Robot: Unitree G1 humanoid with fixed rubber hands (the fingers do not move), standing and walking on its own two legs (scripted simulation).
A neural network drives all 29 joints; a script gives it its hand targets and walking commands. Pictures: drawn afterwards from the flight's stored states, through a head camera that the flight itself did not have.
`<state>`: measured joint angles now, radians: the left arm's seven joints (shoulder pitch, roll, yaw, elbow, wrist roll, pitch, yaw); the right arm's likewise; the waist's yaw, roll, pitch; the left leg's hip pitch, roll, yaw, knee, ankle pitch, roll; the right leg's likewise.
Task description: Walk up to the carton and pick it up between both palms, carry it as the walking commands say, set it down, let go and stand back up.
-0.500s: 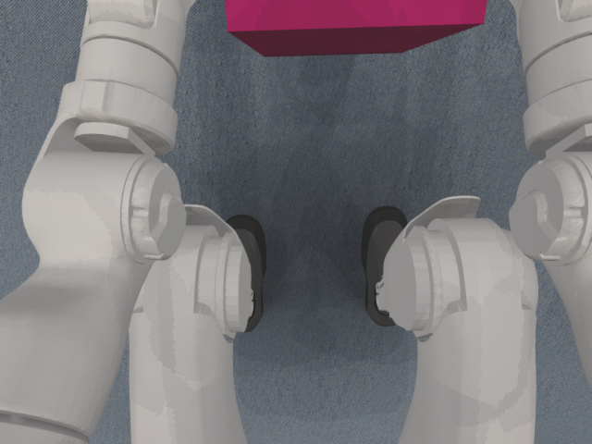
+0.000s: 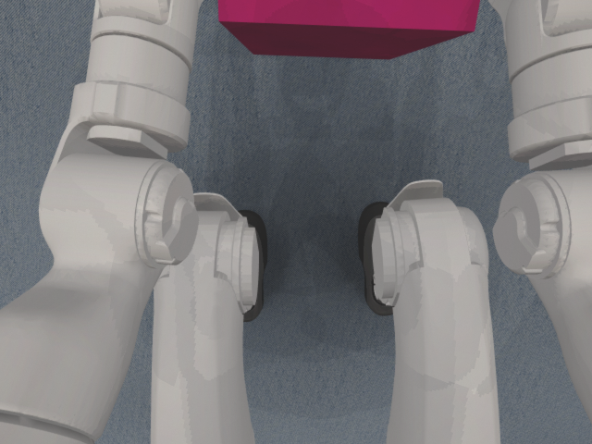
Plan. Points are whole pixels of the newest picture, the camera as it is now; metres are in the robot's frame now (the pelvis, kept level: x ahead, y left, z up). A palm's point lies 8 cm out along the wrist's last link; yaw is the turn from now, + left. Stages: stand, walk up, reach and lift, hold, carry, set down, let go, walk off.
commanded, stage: reach and lift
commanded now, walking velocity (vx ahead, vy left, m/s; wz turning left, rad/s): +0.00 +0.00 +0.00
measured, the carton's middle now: out of the picture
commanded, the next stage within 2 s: none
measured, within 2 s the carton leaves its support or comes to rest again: neither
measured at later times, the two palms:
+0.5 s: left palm out of the picture +0.57 +0.09 -0.10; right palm out of the picture +0.55 -0.18 -0.11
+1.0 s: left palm out of the picture +0.55 +0.10 -0.03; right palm out of the picture +0.53 -0.18 -0.04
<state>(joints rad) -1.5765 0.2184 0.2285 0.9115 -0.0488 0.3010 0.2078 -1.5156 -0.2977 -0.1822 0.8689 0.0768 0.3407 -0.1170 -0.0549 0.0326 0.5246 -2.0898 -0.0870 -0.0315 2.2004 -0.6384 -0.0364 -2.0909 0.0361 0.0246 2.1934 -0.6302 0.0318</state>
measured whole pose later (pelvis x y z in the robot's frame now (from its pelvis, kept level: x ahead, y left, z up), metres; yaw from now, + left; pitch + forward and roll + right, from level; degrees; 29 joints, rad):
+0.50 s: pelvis +0.00 +0.00 +0.04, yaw +0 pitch +31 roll +0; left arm -1.50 0.16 0.32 0.72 0.03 0.37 0.18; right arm -1.46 -0.24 -0.22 0.70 0.01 0.43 -0.14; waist -0.05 0.04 0.53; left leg -1.98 -0.10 -0.04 2.06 -0.62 -0.05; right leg -1.99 0.04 0.03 2.06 -0.61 0.03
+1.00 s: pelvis -0.03 +0.00 +0.08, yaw -1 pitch +28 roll -1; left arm -1.49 0.11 0.39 0.65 0.11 0.46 0.16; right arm -1.46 -0.20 -0.32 0.64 -0.08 0.50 -0.10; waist -0.04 0.04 0.52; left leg -1.87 -0.09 -0.06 1.91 -0.53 -0.04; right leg -1.87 0.05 0.03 1.90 -0.51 0.04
